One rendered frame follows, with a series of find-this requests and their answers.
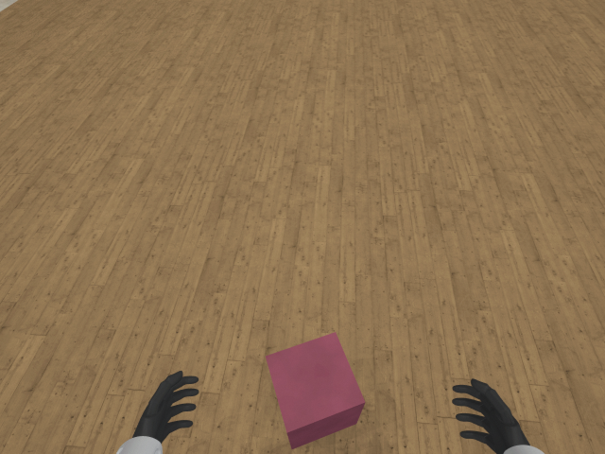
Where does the robot left hand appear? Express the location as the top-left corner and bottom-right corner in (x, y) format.
(132, 371), (199, 443)

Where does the carton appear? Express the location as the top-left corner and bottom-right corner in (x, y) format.
(266, 332), (366, 449)

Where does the robot right hand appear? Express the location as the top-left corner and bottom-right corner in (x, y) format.
(452, 378), (530, 454)

